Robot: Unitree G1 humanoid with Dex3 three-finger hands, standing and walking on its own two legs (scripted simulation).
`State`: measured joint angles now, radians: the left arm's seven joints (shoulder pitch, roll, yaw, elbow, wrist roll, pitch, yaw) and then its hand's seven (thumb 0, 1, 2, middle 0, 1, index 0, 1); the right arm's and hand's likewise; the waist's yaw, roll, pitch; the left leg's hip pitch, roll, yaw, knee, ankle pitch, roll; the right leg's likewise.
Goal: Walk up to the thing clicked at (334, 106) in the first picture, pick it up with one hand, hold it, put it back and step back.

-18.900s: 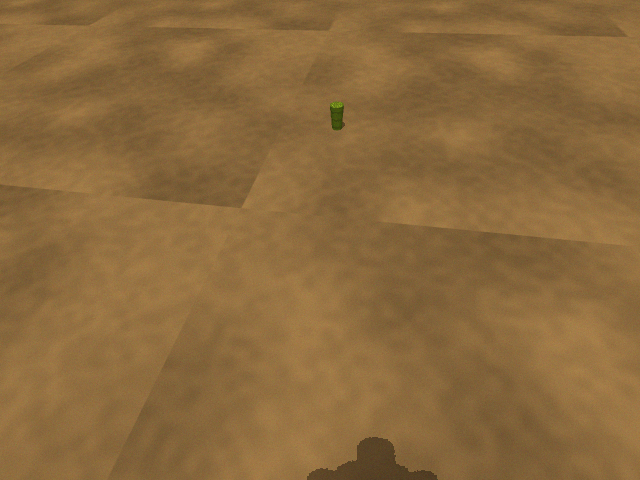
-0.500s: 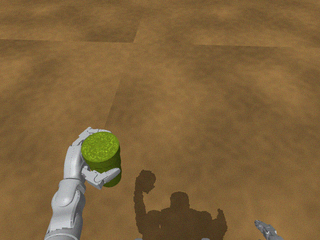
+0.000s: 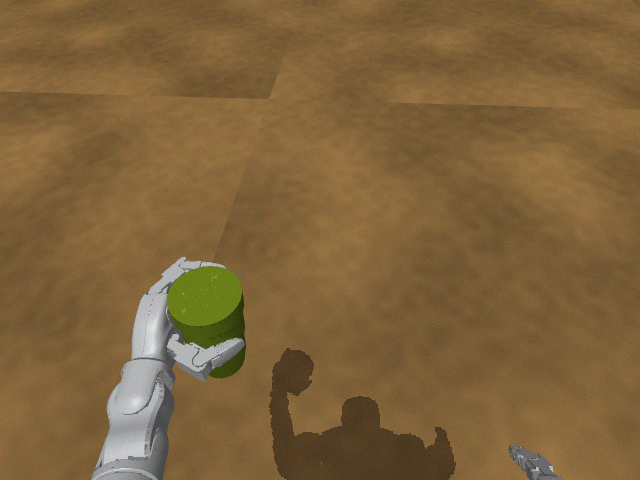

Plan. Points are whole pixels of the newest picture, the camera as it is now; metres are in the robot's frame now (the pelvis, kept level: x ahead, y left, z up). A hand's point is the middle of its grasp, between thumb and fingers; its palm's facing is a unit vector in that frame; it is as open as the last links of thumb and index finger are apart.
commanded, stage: hold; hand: left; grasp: from the side
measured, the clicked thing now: (215, 329) +0.32 +0.17 +0.01
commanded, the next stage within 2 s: none
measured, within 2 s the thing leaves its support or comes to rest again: neither
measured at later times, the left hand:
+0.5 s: hand (208, 320) +0.31 +0.17 +0.05, palm faces +0.02 -1.00 -0.02, open 11.1 cm
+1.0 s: hand (211, 323) +0.31 +0.16 +0.05, palm faces +0.02 -1.00 -0.02, open 11.1 cm
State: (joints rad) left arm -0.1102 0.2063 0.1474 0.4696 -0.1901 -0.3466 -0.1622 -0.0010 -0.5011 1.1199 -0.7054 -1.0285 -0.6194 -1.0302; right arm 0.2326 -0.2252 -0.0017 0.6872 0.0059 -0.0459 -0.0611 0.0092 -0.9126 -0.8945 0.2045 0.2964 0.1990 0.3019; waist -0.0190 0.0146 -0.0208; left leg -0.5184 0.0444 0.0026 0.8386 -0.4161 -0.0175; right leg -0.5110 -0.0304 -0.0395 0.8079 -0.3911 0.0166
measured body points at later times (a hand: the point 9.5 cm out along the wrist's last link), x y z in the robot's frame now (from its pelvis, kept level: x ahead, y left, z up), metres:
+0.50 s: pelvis -0.01 +0.00 +0.00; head +0.03 +0.00 +0.45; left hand +0.31 +0.22 +0.05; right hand +0.12 -0.25 -0.11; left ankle +0.01 +0.13 -0.70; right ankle +0.01 -0.13 -0.70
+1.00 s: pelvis -0.01 +0.00 +0.00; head +0.03 +0.00 +0.45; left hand +0.30 +0.22 +0.05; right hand +0.12 -0.26 -0.11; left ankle +0.01 +0.13 -0.70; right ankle +0.01 -0.13 -0.70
